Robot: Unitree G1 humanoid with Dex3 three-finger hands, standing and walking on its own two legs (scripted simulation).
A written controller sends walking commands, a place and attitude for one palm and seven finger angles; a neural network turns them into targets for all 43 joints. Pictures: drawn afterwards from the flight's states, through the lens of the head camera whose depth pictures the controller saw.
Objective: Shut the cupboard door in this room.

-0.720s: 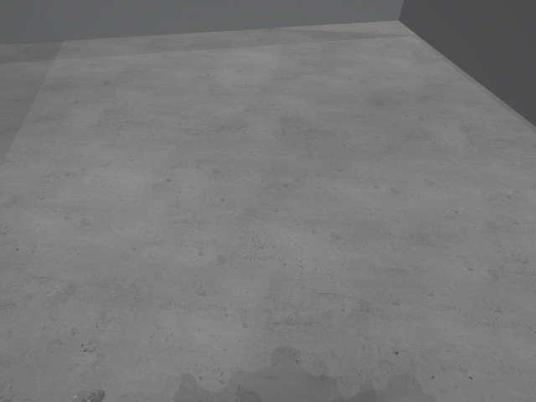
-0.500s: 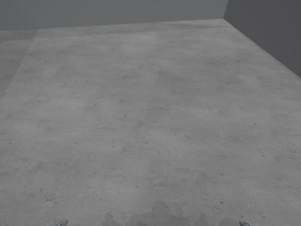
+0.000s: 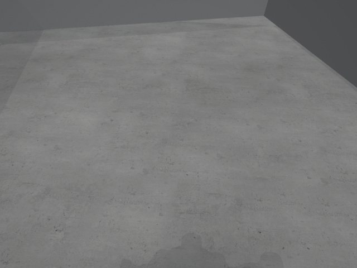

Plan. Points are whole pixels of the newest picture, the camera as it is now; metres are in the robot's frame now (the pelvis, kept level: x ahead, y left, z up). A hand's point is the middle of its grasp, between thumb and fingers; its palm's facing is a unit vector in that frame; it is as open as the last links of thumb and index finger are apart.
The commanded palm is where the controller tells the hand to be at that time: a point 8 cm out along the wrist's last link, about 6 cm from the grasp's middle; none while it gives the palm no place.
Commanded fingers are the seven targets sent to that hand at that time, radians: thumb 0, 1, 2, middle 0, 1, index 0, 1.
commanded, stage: stand and wait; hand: left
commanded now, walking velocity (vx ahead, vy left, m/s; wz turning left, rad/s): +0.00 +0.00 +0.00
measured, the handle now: out of the picture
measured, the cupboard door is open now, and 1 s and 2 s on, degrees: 71 71 71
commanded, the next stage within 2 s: turn or walk to find it in 0.18 s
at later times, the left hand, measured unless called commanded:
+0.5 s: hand out of the picture +0.05 +0.22 -0.18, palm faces +0.04 -0.96 -0.28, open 7.4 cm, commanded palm none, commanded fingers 0.00 0.90 0.90 -0.20 -0.30 -0.20 -0.30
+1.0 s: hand out of the picture -0.03 +0.17 -0.16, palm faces +0.29 -0.91 -0.30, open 7.4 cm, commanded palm none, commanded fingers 0.00 0.90 0.90 -0.20 -0.30 -0.20 -0.30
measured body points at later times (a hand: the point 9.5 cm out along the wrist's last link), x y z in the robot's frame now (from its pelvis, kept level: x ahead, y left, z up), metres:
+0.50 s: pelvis -0.01 +0.00 -0.01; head +0.01 +0.01 +0.44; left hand +0.05 +0.27 -0.15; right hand +0.07 -0.26 -0.15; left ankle +0.01 +0.12 -0.74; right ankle +0.01 -0.12 -0.74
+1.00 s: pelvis -0.03 -0.04 -0.01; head -0.01 -0.06 +0.44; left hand -0.05 +0.22 -0.13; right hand +0.09 -0.29 -0.16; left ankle -0.08 +0.10 -0.66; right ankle -0.03 -0.13 -0.74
